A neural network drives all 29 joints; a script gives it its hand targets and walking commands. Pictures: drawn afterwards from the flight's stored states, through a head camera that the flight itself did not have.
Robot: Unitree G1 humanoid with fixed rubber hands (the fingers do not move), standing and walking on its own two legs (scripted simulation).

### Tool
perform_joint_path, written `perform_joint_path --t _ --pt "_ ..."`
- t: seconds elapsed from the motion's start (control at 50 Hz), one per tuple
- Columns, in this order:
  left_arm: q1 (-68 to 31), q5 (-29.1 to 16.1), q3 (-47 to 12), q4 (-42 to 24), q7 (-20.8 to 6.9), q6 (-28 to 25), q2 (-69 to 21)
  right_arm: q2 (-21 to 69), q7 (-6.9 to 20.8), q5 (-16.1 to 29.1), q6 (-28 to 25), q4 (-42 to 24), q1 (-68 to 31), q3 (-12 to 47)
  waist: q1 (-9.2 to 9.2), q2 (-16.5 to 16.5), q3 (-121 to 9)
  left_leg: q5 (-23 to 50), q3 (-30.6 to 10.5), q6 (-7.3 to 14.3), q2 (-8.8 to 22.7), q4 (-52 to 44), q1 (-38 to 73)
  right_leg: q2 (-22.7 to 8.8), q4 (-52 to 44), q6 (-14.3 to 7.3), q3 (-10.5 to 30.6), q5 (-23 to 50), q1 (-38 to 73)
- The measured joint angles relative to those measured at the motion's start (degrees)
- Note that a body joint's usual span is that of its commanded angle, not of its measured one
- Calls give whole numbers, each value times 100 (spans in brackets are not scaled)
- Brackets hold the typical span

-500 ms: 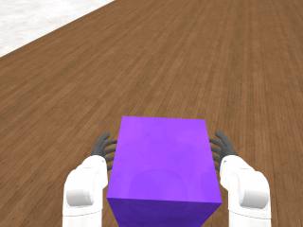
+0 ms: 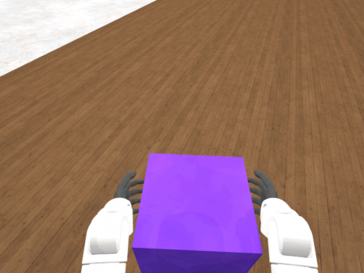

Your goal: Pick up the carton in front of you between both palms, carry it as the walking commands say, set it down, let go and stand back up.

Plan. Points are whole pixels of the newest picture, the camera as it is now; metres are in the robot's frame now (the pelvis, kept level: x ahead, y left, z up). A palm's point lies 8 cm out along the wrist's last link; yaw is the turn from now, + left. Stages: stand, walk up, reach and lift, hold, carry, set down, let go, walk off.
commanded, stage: carry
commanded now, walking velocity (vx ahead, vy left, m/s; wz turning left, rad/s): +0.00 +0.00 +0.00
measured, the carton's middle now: (192, 223) +0.27 +0.00 -0.02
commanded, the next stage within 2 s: hold in 1.34 s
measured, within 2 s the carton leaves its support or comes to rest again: neither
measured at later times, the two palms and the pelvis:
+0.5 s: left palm (121, 214) +0.25 +0.15 +0.04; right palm (265, 214) +0.26 -0.15 +0.04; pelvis -0.04 +0.00 +0.00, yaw +0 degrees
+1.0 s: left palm (115, 219) +0.24 +0.16 +0.04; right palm (261, 219) +0.25 -0.14 +0.04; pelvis -0.04 +0.01 +0.00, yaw +0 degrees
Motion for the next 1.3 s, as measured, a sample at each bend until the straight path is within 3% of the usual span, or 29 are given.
perform_joint_path --t 0.3,0.42,0.56,1.3 --pt "-595 525 468 1973 -237 -1559 -75 81 206 -524 -1574 1944 -562 -475 -12 -30 30 282 32 65 -29 -36 -193 -16 -220 -30 24 392 -117" --pt "-774 549 642 2177 -231 -1976 -112 123 204 -550 -1988 2163 -756 -639 -18 -34 140 342 36 93 -44 -7 -306 -35 -241 -29 31 483 -206" --pt "-611 397 486 1788 -175 -1797 -80 90 158 -387 -1805 1774 -600 -492 -12 -26 132 314 33 112 -49 69 -365 -54 -197 -10 32 477 -250" --pt "-585 410 458 1806 -166 -1658 -74 84 171 -411 -1699 1810 -574 -483 -6 -36 104 307 85 231 -126 156 -427 -156 -177 104 91 554 -290"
